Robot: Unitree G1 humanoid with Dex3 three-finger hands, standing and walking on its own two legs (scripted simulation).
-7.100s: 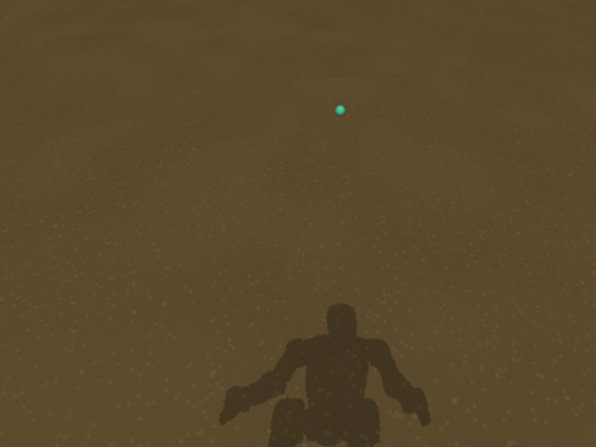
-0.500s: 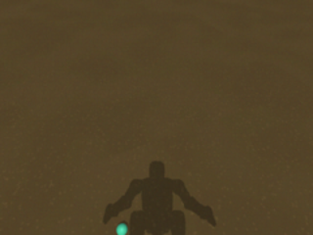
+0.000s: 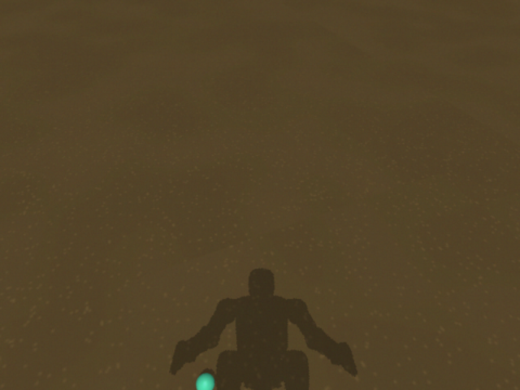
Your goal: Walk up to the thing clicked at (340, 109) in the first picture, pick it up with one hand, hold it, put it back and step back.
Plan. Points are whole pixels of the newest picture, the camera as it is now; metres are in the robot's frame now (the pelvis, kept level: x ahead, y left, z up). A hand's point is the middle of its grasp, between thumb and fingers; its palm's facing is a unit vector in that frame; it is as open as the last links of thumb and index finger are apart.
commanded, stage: walk up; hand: left
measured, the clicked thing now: (205, 383) +0.36 +0.20 -0.75
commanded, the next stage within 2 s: stand in 0.08 s
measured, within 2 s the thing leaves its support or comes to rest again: neither
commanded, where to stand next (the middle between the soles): +0.01 -0.03 m, yaw -1 degrees
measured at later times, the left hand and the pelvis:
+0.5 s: hand out of the picture +0.07 +0.25 -0.15, palm faces -0.01 -0.94 -0.34, open 7.4 cm; pelvis -0.01 +0.00 +0.00, yaw +0 degrees
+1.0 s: hand out of the picture +0.05 +0.25 -0.16, palm faces -0.02 -0.94 -0.33, open 7.4 cm; pelvis -0.01 +0.00 +0.00, yaw +1 degrees
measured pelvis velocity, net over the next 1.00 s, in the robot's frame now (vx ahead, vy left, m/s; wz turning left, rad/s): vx -0.01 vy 0.00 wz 0.01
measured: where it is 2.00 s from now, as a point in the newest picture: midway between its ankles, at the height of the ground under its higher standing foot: outside the picture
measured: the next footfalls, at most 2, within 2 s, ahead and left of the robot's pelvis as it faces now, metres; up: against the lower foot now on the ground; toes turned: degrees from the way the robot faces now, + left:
none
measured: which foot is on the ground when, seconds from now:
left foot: down 0.00-1.00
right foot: down 0.00-1.00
